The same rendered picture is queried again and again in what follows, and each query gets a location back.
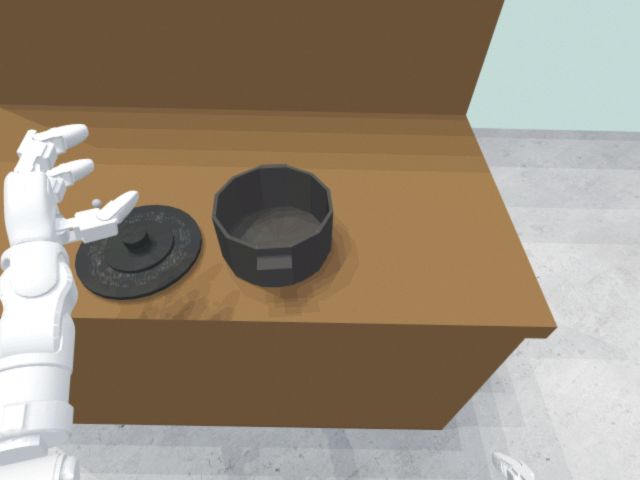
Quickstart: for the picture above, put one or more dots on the robot right hand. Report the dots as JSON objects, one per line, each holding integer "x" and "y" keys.
{"x": 510, "y": 468}

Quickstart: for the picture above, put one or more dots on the lid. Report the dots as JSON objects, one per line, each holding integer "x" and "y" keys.
{"x": 108, "y": 269}

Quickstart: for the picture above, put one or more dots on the left robot upper arm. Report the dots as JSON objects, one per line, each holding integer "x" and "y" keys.
{"x": 52, "y": 467}

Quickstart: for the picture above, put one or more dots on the table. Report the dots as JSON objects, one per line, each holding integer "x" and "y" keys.
{"x": 427, "y": 288}

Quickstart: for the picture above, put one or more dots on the knob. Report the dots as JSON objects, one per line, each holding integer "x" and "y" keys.
{"x": 135, "y": 237}

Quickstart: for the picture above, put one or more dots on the robot left hand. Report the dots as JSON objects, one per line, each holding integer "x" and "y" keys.
{"x": 32, "y": 191}

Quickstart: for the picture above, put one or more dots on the left robot forearm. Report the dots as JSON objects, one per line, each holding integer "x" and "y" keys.
{"x": 37, "y": 337}

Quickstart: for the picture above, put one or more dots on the pot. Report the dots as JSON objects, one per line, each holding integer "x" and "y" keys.
{"x": 274, "y": 224}

